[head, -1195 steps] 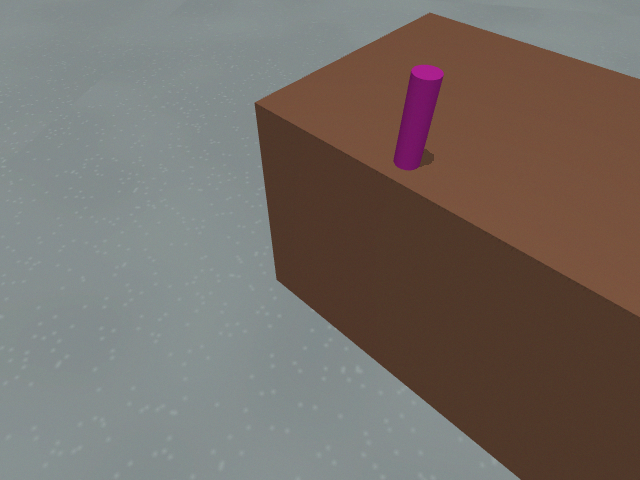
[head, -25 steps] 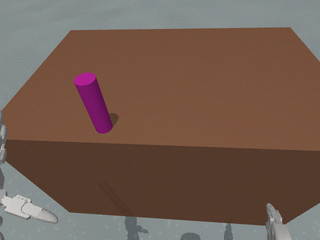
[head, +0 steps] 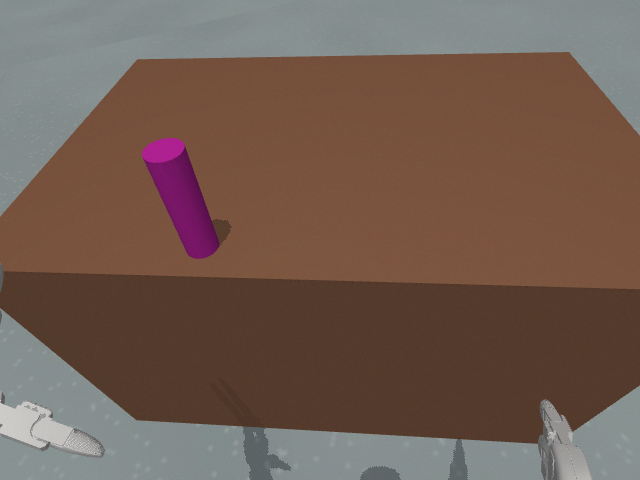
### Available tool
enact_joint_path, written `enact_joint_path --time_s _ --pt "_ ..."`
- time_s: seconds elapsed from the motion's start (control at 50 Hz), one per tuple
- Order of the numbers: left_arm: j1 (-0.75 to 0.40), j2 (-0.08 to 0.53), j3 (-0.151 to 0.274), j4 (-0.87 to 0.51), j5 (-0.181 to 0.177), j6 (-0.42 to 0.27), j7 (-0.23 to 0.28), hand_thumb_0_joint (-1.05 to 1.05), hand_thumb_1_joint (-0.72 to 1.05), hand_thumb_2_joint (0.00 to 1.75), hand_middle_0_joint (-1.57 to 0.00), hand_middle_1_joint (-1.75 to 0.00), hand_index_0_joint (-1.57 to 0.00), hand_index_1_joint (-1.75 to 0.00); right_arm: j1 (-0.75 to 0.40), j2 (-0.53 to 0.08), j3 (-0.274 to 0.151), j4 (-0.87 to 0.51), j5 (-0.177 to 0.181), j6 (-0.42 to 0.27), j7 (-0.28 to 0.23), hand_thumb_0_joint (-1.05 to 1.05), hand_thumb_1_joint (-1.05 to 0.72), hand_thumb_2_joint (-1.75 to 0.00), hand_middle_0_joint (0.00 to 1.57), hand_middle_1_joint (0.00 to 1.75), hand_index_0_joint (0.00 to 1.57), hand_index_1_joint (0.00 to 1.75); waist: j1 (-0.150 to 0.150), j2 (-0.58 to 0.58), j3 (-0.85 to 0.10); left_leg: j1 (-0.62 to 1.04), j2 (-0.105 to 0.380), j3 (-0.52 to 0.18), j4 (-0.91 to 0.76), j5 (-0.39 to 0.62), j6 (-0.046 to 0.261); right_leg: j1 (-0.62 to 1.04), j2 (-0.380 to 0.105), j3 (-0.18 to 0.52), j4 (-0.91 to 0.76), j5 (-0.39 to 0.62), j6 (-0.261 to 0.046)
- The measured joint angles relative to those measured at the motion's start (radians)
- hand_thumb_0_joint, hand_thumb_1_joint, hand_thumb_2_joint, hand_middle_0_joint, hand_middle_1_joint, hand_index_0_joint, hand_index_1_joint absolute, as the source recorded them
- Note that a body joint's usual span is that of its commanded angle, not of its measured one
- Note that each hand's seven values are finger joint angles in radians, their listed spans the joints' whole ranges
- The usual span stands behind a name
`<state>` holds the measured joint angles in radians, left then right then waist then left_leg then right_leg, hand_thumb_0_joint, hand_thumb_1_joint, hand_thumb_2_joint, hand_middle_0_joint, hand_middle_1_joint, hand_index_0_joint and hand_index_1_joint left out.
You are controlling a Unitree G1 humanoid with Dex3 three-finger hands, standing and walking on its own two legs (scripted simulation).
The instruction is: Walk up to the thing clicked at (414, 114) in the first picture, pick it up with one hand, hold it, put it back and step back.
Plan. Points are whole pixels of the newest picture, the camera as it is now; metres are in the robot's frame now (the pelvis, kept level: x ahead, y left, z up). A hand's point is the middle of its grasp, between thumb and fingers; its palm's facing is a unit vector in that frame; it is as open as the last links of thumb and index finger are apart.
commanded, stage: home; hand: left
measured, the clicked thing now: (185, 204) +0.46 +0.23 +0.09
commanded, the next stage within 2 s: none
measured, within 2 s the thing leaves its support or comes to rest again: neither
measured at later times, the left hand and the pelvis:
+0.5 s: hand (178, 448) +0.17 +0.20 -0.06, palm faces +0.11 -0.97 -0.21, open 17.6 cm; pelvis +0.01 +0.02 -0.01, yaw +0 degrees
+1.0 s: hand (197, 436) +0.19 +0.19 -0.08, palm faces +0.11 -0.96 -0.26, open 17.7 cm; pelvis +0.02 +0.01 -0.02, yaw -1 degrees
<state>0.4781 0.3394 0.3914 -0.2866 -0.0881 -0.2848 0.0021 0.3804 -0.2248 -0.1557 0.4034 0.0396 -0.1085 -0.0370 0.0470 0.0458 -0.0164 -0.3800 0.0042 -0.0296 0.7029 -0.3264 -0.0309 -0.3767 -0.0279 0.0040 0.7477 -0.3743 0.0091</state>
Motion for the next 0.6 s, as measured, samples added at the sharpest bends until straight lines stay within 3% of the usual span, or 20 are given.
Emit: enact_joint_path --time_s 0.12,0.26,0.46,0.6 --pt "0.031 -0.032 -0.056 0.057 0.007 -0.003 0.008 -0.01 -0.56 0.06 -0.07 -0.06 -0.07 -0.06 -0.007 0.007 0.043 -0.002 0.002 -0.008 -0.005 -0.01 0.32 -0.21 0.09 0.11 0.09 0.11 0.000 -0.017 0.005 -0.003 0.000 0.003 -0.002 0.001 0.004 -0.001 0.000 0.002 -0.008 0.005 0.003" --pt "0.052 -0.104 -0.187 0.169 0.027 0.029 0.009 -0.01 -0.54 0.07 -0.07 -0.06 -0.06 -0.06 -0.051 0.064 0.127 0.008 -0.015 -0.011 0.003 0.00 -0.06 -0.44 0.13 0.17 0.12 0.17 -0.006 -0.027 0.001 -0.033 -0.004 -0.001 0.020 -0.009 0.010 -0.021 -0.004 -0.001 -0.004 0.003 0.010" --pt "0.011 -0.146 -0.326 0.412 0.058 0.121 0.021 -0.01 -0.57 0.05 -0.06 -0.05 -0.05 -0.05 -0.050 0.042 0.136 -0.006 -0.023 -0.006 -0.009 0.01 -0.65 -0.76 0.18 0.26 0.18 0.26 -0.032 -0.045 -0.003 -0.094 -0.007 0.005 0.072 -0.036 0.019 -0.076 -0.007 0.005 0.033 -0.016 0.019" --pt "-0.067 -0.157 -0.376 0.535 0.071 0.181 0.038 -0.01 -0.56 0.05 -0.06 -0.05 -0.05 -0.05 -0.039 0.039 0.160 -0.035 -0.030 0.005 -0.020 0.01 -0.83 -0.86 0.20 0.29 0.20 0.29 -0.050 -0.059 -0.016 -0.141 0.005 0.007 0.119 -0.064 0.015 -0.121 0.006 0.008 0.069 -0.035 0.015"
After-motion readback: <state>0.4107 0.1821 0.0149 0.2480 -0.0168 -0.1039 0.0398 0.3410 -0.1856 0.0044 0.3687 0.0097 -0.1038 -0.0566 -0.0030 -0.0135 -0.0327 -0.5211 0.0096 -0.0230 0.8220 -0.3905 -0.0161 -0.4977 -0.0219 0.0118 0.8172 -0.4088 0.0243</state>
